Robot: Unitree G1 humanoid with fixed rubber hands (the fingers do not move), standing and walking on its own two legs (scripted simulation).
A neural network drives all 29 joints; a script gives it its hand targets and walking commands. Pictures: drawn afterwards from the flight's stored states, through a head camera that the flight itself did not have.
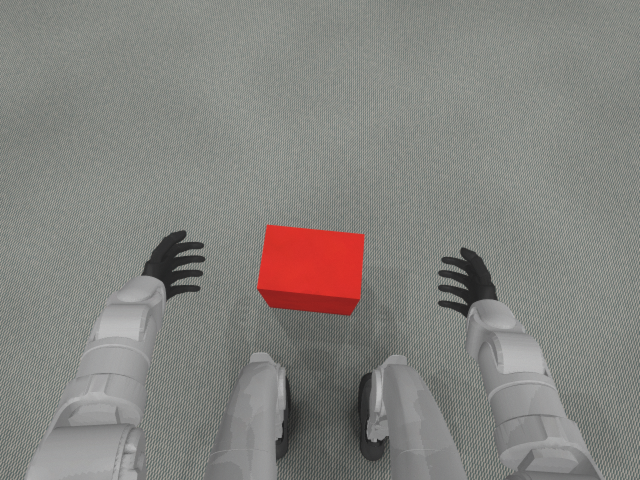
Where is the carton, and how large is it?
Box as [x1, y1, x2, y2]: [257, 225, 364, 315]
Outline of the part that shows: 267,225 257,289 269,306 349,315 357,303 360,295 364,234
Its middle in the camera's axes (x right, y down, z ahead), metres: -0.02 +0.09 +0.99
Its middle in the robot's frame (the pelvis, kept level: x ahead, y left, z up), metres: +0.46 +0.03 -0.55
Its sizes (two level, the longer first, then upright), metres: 0.227 0.151 0.259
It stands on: the floor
